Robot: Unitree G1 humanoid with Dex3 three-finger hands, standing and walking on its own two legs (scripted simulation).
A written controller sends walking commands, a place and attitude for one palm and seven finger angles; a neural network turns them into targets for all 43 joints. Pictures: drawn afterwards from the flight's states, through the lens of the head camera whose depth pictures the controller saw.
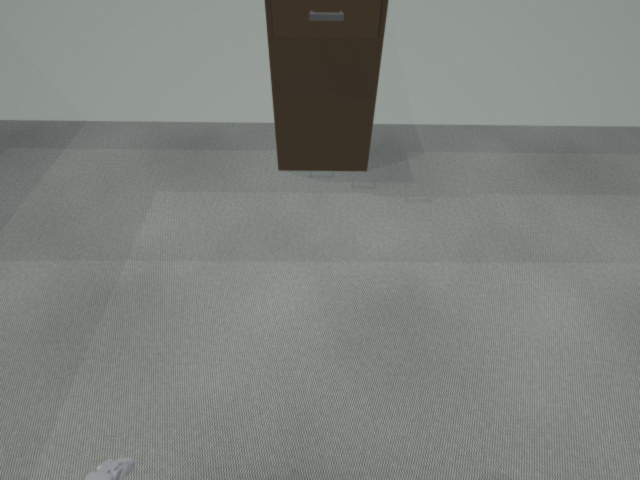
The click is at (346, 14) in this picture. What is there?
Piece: drawer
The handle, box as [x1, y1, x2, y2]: [309, 10, 343, 20]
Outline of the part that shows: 309,12 309,20 343,20 343,13 341,11 339,13 313,12 312,10 310,10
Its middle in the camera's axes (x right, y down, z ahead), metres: +0.02 -0.85 +1.47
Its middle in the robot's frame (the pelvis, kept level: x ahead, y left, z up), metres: +1.67 +0.05 -0.01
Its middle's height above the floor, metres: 0.76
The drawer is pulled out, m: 0.00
